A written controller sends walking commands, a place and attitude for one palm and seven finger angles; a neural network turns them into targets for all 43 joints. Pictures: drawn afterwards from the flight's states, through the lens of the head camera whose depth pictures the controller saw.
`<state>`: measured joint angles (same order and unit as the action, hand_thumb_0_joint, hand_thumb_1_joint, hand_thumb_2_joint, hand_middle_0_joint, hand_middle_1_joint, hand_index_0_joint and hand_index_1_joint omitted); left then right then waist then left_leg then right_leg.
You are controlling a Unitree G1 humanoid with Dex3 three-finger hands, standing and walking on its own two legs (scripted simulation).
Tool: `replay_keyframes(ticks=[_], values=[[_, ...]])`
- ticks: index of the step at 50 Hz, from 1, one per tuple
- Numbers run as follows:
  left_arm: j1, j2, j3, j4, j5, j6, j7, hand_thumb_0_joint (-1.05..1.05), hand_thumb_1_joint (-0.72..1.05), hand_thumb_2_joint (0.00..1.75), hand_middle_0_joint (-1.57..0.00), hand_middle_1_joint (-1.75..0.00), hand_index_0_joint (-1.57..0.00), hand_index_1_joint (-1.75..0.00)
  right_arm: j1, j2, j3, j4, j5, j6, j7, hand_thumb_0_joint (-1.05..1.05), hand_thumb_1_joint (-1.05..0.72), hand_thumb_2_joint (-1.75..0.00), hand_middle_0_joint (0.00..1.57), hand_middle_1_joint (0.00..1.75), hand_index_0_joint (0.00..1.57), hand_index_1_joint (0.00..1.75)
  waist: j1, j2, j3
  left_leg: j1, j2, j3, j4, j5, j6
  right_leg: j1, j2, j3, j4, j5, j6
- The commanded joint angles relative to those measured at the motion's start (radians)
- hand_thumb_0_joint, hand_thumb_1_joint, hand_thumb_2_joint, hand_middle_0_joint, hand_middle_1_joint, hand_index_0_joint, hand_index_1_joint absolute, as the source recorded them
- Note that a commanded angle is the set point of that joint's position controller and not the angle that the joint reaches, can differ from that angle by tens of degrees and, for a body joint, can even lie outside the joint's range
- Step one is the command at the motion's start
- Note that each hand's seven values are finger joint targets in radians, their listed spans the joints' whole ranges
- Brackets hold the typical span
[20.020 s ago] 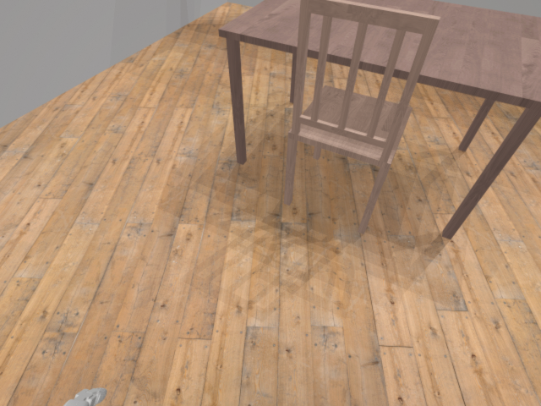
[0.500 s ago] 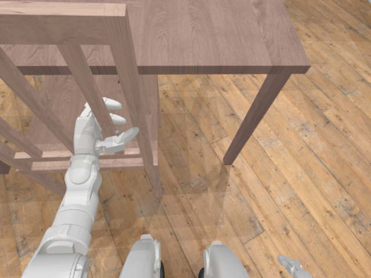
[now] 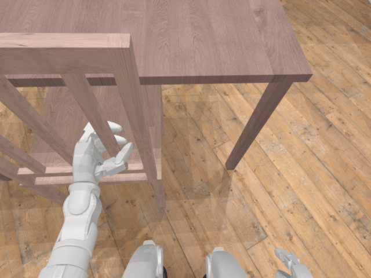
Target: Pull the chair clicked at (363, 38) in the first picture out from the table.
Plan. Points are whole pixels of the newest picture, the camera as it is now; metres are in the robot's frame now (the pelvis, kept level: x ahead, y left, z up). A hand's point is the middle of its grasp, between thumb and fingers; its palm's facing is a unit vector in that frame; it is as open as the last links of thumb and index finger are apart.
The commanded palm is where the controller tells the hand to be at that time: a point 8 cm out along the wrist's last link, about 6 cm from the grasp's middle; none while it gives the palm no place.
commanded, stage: hook a spindle and tug to test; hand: left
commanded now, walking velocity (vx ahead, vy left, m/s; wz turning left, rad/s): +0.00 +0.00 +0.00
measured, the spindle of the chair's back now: (50, 136) +0.39 +0.28 +0.04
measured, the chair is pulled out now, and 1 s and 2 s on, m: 0.02 0.11 0.17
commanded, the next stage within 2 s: step backward, pulling the chair out in 0.04 s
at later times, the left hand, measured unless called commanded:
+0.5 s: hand (117, 157) +0.35 +0.15 +0.03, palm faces +0.07 -0.99 -0.11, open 5.4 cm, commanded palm +0.32 +0.20 +0.03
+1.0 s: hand (121, 196) +0.27 +0.13 +0.03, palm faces +0.04 -0.99 -0.12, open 5.3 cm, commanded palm +0.25 +0.18 +0.03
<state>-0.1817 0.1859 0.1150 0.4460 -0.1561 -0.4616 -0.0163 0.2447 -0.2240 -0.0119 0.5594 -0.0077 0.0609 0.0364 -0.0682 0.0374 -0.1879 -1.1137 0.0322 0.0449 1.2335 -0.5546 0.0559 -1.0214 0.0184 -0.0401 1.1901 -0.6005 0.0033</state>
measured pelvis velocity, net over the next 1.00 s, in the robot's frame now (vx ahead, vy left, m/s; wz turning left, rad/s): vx -0.05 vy -0.01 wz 0.00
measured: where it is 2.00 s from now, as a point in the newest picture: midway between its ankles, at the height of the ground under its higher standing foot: outside the picture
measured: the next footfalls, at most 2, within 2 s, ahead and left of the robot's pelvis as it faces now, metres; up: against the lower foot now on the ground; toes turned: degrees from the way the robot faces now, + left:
left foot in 1.96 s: -0.09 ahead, +0.14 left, +0.00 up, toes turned +1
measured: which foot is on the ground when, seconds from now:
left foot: down 0.00-1.00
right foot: down 0.00-1.00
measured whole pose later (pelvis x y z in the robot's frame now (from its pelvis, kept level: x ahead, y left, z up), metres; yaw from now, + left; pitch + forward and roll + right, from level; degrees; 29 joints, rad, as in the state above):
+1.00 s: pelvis -0.05 -0.01 +0.10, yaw +0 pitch +5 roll -1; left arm -0.28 0.16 0.02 0.87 -0.09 -0.25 0.09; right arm 0.20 -0.22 0.01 0.62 0.05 0.13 -0.14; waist -0.06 0.02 0.07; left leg -0.46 0.02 0.08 0.56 -0.19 0.04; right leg -0.39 0.02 -0.03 0.53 -0.22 -0.01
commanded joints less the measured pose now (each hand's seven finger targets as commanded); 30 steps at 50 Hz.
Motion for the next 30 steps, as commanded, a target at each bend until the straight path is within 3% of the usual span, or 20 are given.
replay_keyframes(ticks=[1, 5, 7, 8, 9, 10, 11, 13, 14, 16, 19, 22, 25, 27, 30], values=[[-0.142, 0.068, -0.021, -0.233, 0.019, -0.087, -0.012, 0.00, 0.90, 0.90, -0.50, -1.45, -0.50, -1.45, 0.043, -0.153, -0.054, -0.097, 0.000, -0.030, -0.010, 0.00, -0.90, -0.90, 0.20, 0.30, 0.20, 0.30, -0.001, 0.025, -0.404, 0.445, 0.004, -0.110, -0.103, 0.593, -0.051, 0.094, 0.012, -0.011, -0.081, 0.499, -0.030], [-0.153, 0.063, -0.036, -0.236, 0.032, -0.081, -0.014, 0.00, 0.90, 0.90, -0.50, -1.45, -0.50, -1.45, 0.038, -0.154, -0.056, -0.098, -0.001, -0.031, -0.013, 0.00, -0.90, -0.90, 0.20, 0.30, 0.20, 0.30, 0.001, 0.045, -0.415, 0.482, 0.009, -0.127, -0.102, 0.602, -0.058, 0.054, 0.012, -0.017, -0.076, 0.462, -0.032], [-0.210, 0.001, -0.103, -0.240, 0.035, -0.076, -0.016, 0.00, 0.90, 0.90, -0.50, -1.45, -0.50, -1.45, 0.030, -0.147, -0.054, -0.097, -0.001, -0.032, -0.014, 0.00, -0.90, -0.90, 0.20, 0.30, 0.20, 0.30, -0.022, 0.045, -0.407, 0.485, 0.006, -0.128, -0.096, 0.574, -0.054, 0.035, 0.009, -0.019, -0.082, 0.448, -0.030], [-0.406, 0.414, 0.129, -0.431, 0.122, 0.034, 0.081, 0.00, 0.90, 0.90, -0.50, -1.45, -0.50, -1.45, 0.096, -0.164, -0.055, -0.167, 0.046, 0.042, -0.062, 0.00, -0.90, -0.90, 0.20, 0.30, 0.20, 0.30, 0.037, 0.089, -0.677, 0.800, 0.017, -0.092, -0.308, 0.534, -0.032, 0.458, -0.042, 0.073, -0.265, 0.550, -0.043], [-0.391, 0.368, 0.104, -0.448, 0.127, 0.093, 0.120, 0.00, 0.90, 0.90, -0.50, -1.45, -0.50, -1.45, 0.118, -0.143, -0.047, -0.201, 0.050, 0.054, -0.091, 0.00, -0.90, -0.90, 0.20, 0.30, 0.20, 0.30, 0.025, 0.144, -0.633, 0.861, -0.008, -0.085, -0.336, 0.591, -0.030, 0.488, -0.035, 0.069, -0.313, 0.661, -0.040], [-0.291, 0.276, 0.051, -0.348, 0.122, 0.153, 0.131, 0.00, 0.90, 0.90, -0.50, -1.45, -0.50, -1.45, 0.073, -0.134, -0.031, -0.188, 0.055, 0.063, -0.108, 0.00, -0.90, -0.90, 0.20, 0.30, 0.20, 0.30, 0.015, 0.157, -0.558, 0.842, 0.004, -0.097, -0.363, 0.641, -0.029, 0.458, -0.047, 0.061, -0.317, 0.700, -0.034], [-0.200, 0.202, -0.012, -0.210, 0.126, 0.208, 0.131, 0.00, 0.90, 0.90, -0.50, -1.45, -0.50, -1.45, 0.055, -0.120, -0.020, -0.169, 0.056, 0.079, -0.116, 0.00, -0.90, -0.90, 0.20, 0.30, 0.20, 0.30, 0.010, 0.077, -0.443, 0.730, 0.015, -0.085, -0.386, 0.537, -0.016, 0.496, -0.056, 0.080, -0.373, 0.652, -0.017], [-0.177, 0.130, -0.079, -0.026, 0.134, 0.267, 0.131, 0.00, 0.90, 0.90, -0.50, -1.45, -0.50, -1.45, 0.062, -0.127, -0.008, -0.129, 0.065, 0.102, -0.141, 0.00, -0.90, -0.90, 0.20, 0.30, 0.20, 0.30, -0.007, -0.043, -0.258, 0.649, 0.041, -0.099, -0.456, 0.531, -0.004, 0.539, -0.075, 0.071, -0.413, 0.706, -0.007], [-0.215, 0.150, -0.066, 0.003, 0.135, 0.272, 0.133, 0.00, 0.90, 0.90, -0.50, -1.45, -0.50, -1.45, 0.065, -0.137, -0.009, -0.123, 0.064, 0.105, -0.151, 0.00, -0.90, -0.90, 0.20, 0.30, 0.20, 0.30, -0.001, -0.059, -0.246, 0.665, 0.054, -0.110, -0.486, 0.590, -0.004, 0.560, -0.077, 0.064, -0.425, 0.735, -0.004], [-0.258, 0.144, -0.076, 0.086, 0.137, 0.274, 0.128, 0.00, 0.90, 0.90, -0.50, -1.45, -0.50, -1.45, 0.053, -0.141, -0.004, -0.105, 0.062, 0.107, -0.160, 0.00, -0.90, -0.90, 0.20, 0.30, 0.20, 0.30, 0.004, 0.000, -0.202, 0.735, 0.094, -0.140, -0.543, 0.721, 0.002, 0.572, -0.077, 0.065, -0.451, 0.729, 0.006], [-0.315, 0.160, -0.065, 0.148, 0.132, 0.246, 0.117, 0.00, 0.90, 0.90, -0.50, -1.45, -0.50, -1.45, 0.050, -0.142, -0.012, -0.088, 0.058, 0.102, -0.168, 0.00, -0.90, -0.90, 0.20, 0.30, 0.20, 0.30, 0.011, 0.070, -0.191, 0.823, 0.130, -0.157, -0.587, 0.846, 0.002, 0.606, -0.084, 0.072, -0.496, 0.709, 0.006], [-0.312, 0.133, -0.080, 0.199, 0.126, 0.225, 0.108, 0.00, 0.90, 0.90, -0.50, -1.45, -0.50, -1.45, 0.034, -0.132, -0.014, -0.071, 0.049, 0.093, -0.161, 0.00, -0.90, -0.90, 0.20, 0.30, 0.20, 0.30, 0.016, 0.173, -0.158, 0.934, 0.171, -0.185, -0.642, 0.943, 0.013, 0.585, -0.075, 0.068, -0.518, 0.512, 0.001], [-0.273, 0.140, -0.067, 0.202, 0.129, 0.209, 0.107, 0.00, 0.90, 0.90, -0.50, -1.45, -0.50, -1.45, 0.024, -0.130, -0.017, -0.063, 0.038, 0.083, -0.151, 0.00, -0.90, -0.90, 0.20, 0.30, 0.20, 0.30, 0.028, 0.228, -0.161, 1.020, 0.191, -0.196, -0.667, 1.038, 0.017, 0.596, -0.068, 0.064, -0.549, 0.444, -0.006], [-0.245, 0.142, -0.063, 0.179, 0.128, 0.201, 0.105, 0.00, 0.90, 0.90, -0.50, -1.45, -0.50, -1.45, 0.014, -0.129, -0.018, -0.064, 0.034, 0.078, -0.144, 0.00, -0.90, -0.90, 0.20, 0.30, 0.20, 0.30, 0.033, 0.219, -0.170, 1.032, 0.193, -0.181, -0.661, 1.052, 0.015, 0.632, -0.075, 0.068, -0.585, 0.507, -0.011], [-0.166, 0.159, -0.042, 0.165, 0.123, 0.199, 0.102, 0.00, 0.90, 0.90, -0.50, -1.45, -0.50, -1.45, 0.019, -0.136, -0.024, -0.073, 0.039, 0.074, -0.143, 0.00, -0.90, -0.90, 0.20, 0.30, 0.20, 0.30, 0.034, 0.132, -0.203, 0.997, 0.179, -0.153, -0.643, 1.036, -0.006, 0.738, -0.094, 0.084, -0.630, 0.742, -0.020]])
